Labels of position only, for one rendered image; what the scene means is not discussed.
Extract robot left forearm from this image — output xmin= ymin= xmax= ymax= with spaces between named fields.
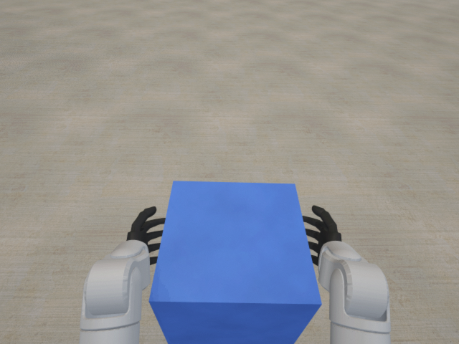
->
xmin=79 ymin=240 xmax=151 ymax=344

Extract left robot hand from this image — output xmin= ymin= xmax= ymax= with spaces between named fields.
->
xmin=126 ymin=206 xmax=166 ymax=265

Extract robot right forearm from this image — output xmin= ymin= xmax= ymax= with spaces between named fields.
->
xmin=318 ymin=241 xmax=391 ymax=344

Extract carton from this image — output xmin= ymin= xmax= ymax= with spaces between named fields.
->
xmin=149 ymin=181 xmax=322 ymax=344

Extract right robot hand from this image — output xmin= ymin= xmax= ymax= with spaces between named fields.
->
xmin=302 ymin=205 xmax=341 ymax=266

